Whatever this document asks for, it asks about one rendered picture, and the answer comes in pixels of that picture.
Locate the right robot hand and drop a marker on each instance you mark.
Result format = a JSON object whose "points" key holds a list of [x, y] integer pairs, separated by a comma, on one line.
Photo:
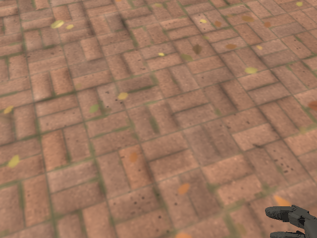
{"points": [[296, 216]]}

